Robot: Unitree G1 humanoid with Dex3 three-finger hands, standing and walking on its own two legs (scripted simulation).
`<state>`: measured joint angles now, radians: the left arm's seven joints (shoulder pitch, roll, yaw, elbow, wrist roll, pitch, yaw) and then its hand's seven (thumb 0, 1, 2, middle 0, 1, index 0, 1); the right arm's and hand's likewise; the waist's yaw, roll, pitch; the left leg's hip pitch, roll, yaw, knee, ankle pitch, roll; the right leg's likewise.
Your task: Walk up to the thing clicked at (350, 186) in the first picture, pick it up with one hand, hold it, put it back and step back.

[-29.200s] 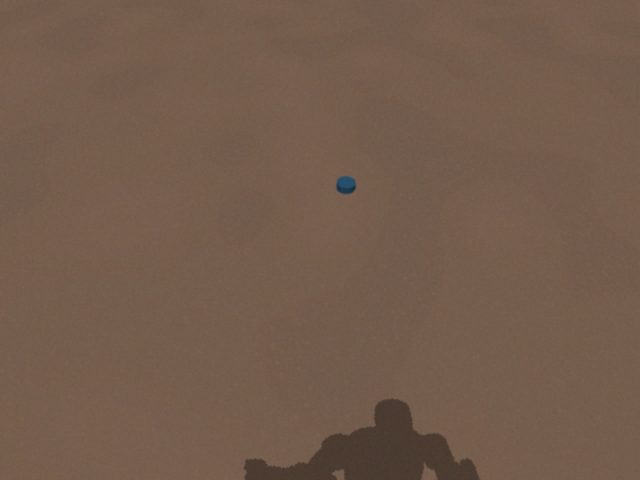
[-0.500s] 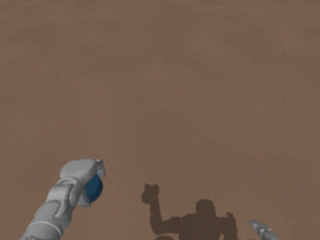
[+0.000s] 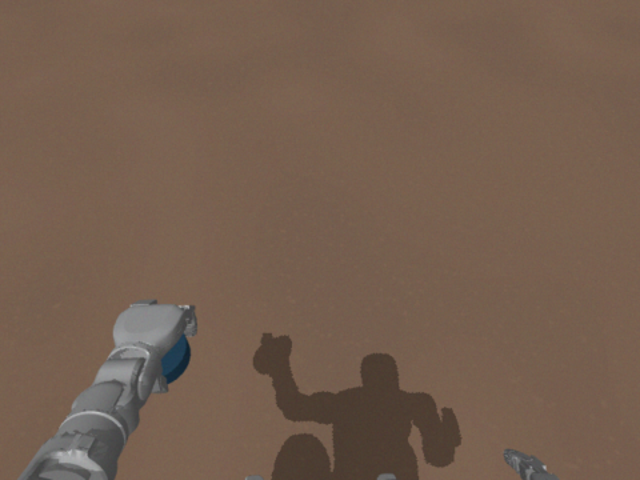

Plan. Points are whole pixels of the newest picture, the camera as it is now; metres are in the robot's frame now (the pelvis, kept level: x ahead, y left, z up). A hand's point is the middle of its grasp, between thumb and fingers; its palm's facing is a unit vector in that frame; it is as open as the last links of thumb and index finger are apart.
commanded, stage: crouch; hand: left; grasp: from above
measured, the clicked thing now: (157, 353) +0.34 +0.25 -0.12
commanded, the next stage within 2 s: lower in 1.60 s
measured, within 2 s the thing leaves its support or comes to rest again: neither
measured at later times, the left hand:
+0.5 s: hand (189, 368) +0.39 +0.26 -0.33, palm faces -0.45 +0.02 -0.89, open 10.0 cm
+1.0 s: hand (203, 375) +0.42 +0.27 -0.49, palm faces -0.44 -0.02 -0.90, open 10.0 cm
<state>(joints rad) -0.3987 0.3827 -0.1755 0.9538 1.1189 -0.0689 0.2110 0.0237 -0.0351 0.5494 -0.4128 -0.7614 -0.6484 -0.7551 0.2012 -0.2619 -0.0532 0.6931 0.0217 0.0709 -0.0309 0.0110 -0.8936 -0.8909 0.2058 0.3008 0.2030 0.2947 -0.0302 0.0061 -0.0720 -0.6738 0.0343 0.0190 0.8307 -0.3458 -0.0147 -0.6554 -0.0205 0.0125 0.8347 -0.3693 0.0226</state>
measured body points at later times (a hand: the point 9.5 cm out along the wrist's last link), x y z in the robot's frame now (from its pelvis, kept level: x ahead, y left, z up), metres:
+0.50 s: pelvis -0.05 +0.02 -0.21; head +0.14 +0.03 +0.20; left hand +0.41 +0.26 -0.28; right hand -0.01 -0.26 -0.33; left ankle +0.03 +0.13 -0.70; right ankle +0.02 -0.13 -0.70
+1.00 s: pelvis -0.06 +0.01 -0.34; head +0.18 +0.05 +0.04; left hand +0.44 +0.27 -0.44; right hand -0.02 -0.28 -0.45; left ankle +0.03 +0.13 -0.70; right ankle +0.02 -0.13 -0.70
